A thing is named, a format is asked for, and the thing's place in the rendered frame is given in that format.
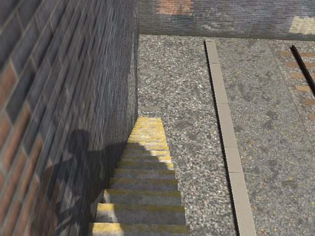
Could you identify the stairs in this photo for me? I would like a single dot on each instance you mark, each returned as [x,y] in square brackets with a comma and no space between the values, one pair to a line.
[142,198]

